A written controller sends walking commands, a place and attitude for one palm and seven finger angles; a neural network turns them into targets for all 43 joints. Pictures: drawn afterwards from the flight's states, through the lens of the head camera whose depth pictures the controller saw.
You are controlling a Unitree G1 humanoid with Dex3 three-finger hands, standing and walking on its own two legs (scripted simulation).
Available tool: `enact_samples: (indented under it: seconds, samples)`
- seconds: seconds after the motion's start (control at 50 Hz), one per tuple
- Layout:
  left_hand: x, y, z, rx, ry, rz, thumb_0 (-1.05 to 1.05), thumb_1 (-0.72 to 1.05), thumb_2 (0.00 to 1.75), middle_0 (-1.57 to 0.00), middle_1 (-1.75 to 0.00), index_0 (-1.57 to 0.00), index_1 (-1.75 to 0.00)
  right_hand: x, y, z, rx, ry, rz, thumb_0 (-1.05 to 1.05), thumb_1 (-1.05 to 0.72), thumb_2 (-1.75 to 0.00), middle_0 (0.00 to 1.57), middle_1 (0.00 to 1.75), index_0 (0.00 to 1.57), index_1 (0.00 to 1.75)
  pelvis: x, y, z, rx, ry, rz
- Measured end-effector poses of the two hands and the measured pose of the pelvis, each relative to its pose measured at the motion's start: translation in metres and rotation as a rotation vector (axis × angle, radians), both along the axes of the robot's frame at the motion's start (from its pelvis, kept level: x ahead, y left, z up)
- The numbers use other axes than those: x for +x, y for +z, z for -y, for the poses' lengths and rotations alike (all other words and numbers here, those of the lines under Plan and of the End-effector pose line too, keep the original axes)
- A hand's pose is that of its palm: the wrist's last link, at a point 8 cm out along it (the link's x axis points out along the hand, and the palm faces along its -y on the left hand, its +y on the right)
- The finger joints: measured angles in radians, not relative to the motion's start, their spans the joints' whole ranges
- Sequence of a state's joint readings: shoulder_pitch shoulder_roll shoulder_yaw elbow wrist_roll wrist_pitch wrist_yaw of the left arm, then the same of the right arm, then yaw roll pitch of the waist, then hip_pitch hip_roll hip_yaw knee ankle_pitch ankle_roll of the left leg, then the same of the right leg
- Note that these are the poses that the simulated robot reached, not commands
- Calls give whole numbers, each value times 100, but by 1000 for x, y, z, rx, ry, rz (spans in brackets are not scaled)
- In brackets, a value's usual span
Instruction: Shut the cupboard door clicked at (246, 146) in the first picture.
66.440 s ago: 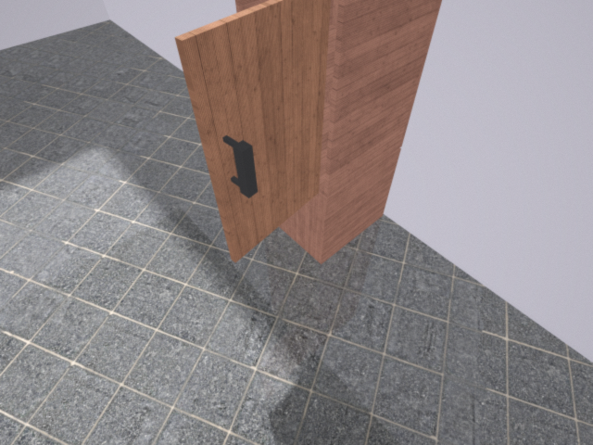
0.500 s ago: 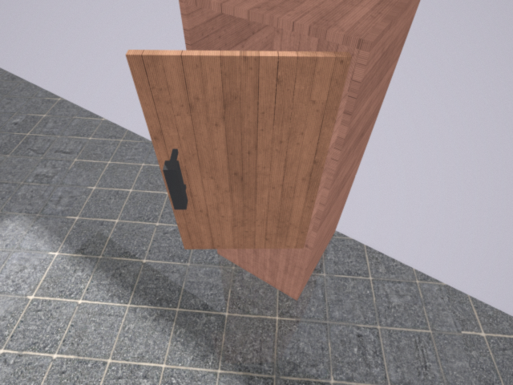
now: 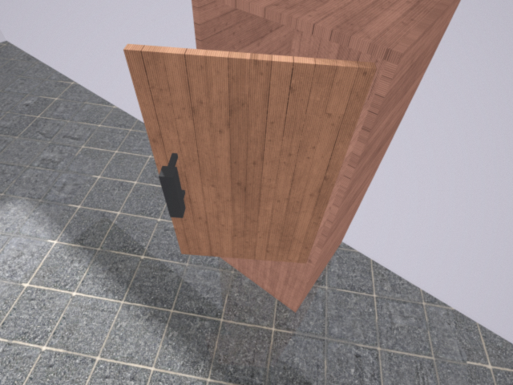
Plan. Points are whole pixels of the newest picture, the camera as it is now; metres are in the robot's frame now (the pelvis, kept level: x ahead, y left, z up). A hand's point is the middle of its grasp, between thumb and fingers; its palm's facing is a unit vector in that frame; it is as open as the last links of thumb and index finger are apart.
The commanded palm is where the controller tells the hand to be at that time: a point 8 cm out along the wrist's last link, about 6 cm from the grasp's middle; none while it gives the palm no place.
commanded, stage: come to a stop and stand still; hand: left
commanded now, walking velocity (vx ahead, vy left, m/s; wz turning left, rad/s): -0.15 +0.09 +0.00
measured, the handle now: (175, 185) +0.46 +0.20 +0.00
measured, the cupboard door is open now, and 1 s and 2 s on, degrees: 33 33 33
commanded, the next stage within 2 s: look again from close up in 1.32 s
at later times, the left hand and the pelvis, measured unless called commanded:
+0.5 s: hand out of the picture +0.06 +0.17 -0.16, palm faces +0.04 -0.97 -0.24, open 7.3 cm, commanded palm none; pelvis +0.01 -0.02 +0.01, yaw +0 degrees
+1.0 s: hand out of the picture -0.04 +0.17 -0.16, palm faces +0.02 -0.98 -0.19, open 7.3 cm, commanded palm none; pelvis -0.04 +0.00 +0.01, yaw +0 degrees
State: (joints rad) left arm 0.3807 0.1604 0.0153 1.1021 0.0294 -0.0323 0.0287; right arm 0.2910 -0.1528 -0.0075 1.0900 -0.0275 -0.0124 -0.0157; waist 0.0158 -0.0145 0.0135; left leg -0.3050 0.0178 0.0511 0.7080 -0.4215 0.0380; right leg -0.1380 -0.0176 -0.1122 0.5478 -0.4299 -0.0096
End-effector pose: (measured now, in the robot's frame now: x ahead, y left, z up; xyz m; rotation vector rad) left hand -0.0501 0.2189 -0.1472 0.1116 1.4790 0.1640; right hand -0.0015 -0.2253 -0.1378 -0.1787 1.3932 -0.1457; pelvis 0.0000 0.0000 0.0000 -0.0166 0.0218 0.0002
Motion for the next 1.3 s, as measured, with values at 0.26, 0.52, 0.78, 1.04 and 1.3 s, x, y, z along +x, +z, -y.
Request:
enact_samples:
  seconds: [0.26, 0.52, 0.78, 1.04, 1.3]
  samples:
    - [57, 10, 6, 19, 8, 23, 1, 91, 90, -20, -30, -20, -30, 74, 9, 9, -25, 30, 91, 0, -94, -90, 20, 30, 20, 30, 25, 11, 5, 15, 0, 28]
    - [105, 16, 2, 69, -48, 226, 0, 91, 90, -20, -30, -20, -30, 76, 8, 23, 6, 14, 133, 0, -91, -90, 19, 30, 20, 30, 6, 7, 19, 27, 6, 25]
    - [63, 10, -15, 13, -11, 177, 0, 91, 90, -20, -30, -20, -30, 9, 19, -4, -28, 15, 78, 0, -93, -90, 20, 30, 20, 30, -19, 13, -5, 17, 5, 29]
    - [-2, 16, 5, 12, -32, 70, 1, 92, 90, -20, -30, -20, -30, -41, 8, -2, 27, -32, 26, 1, -93, -90, 20, 30, 20, 30, -43, 15, 3, 21, -7, 41]
    - [-31, 10, 27, -40, -14, 40, 0, 91, 90, -20, -30, -20, -30, -75, 10, -11, 49, -39, -39, 0, -91, -90, 19, 30, 20, 30, -55, 16, 9, 15, -3, 43]
